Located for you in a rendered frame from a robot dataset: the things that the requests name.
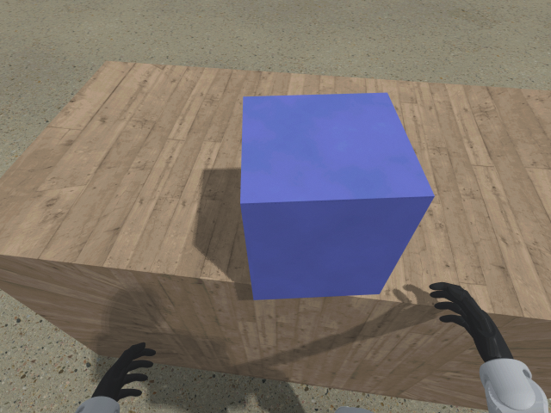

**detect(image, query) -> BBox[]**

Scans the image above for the robot left hand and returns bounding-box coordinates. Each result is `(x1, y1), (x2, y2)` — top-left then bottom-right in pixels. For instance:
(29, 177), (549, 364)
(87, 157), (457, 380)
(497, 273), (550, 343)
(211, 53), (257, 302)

(92, 342), (156, 402)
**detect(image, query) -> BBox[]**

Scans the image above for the pedestal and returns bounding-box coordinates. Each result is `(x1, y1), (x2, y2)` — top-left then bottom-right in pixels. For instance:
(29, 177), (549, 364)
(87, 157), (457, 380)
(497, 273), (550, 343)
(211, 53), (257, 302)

(0, 61), (551, 410)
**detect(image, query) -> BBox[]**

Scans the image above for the robot left forearm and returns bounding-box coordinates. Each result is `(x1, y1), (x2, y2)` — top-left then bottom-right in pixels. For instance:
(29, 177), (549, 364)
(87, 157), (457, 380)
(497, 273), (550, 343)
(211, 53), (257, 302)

(75, 396), (120, 413)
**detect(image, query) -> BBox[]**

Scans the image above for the carton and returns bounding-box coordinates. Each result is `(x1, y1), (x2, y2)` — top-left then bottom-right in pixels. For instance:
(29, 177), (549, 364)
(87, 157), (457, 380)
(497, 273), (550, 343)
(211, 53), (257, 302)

(240, 93), (435, 300)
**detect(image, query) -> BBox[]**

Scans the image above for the robot right hand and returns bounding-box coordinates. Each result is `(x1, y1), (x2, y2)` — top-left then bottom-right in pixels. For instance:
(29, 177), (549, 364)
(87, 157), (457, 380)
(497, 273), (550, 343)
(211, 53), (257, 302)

(429, 282), (513, 362)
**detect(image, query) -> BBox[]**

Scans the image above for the robot right forearm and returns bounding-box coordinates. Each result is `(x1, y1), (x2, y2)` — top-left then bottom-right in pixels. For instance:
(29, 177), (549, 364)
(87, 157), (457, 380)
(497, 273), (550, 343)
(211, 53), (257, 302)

(480, 358), (548, 413)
